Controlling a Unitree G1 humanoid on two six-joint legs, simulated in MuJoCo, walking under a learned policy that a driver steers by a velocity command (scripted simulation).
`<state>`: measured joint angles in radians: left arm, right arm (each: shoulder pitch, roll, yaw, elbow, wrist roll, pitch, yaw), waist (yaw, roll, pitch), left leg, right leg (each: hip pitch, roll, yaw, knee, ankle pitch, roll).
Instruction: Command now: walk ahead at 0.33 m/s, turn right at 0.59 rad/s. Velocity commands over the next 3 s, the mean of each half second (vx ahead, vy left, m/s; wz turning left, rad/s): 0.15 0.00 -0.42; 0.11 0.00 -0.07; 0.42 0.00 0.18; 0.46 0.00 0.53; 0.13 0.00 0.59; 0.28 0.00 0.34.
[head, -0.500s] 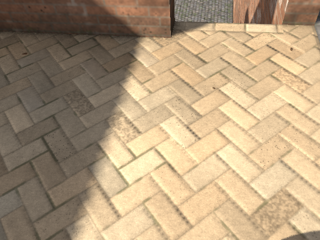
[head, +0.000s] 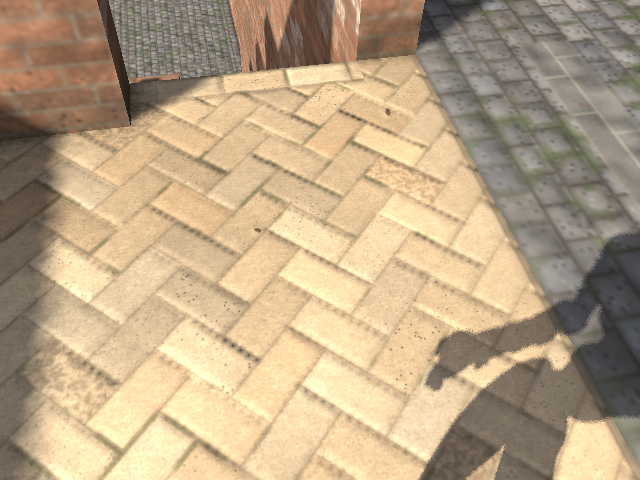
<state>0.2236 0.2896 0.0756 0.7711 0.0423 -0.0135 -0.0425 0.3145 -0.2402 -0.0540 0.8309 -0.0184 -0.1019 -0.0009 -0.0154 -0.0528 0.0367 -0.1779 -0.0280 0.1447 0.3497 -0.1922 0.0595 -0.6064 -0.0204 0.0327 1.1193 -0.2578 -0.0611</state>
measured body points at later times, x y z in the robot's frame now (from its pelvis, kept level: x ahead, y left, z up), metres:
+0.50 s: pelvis +0.14 -0.03 -0.01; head +0.17 -0.05 +0.44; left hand +0.30 +0.19 -0.13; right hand +0.18 -0.30 -0.15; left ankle +0.16 +0.11 -0.69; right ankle +0.21 -0.10 -0.74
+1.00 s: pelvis +0.19 -0.03 +0.00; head +0.19 -0.04 +0.45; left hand +0.30 +0.21 -0.13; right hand +0.15 -0.27 -0.15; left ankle +0.16 +0.09 -0.74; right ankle +0.19 -0.12 -0.73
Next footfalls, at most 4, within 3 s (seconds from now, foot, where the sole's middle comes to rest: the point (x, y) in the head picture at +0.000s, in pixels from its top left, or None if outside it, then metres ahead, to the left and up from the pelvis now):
0.24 right None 0.24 -0.11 -0.78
0.66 left None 0.20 0.08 -0.78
1.52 left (331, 421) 0.60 -0.03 -0.78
2.08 right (366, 290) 0.94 -0.12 -0.78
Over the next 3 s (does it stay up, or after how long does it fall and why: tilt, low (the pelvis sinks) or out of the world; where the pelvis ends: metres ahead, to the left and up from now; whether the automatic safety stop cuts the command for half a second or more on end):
stays up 0.90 0.01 0.00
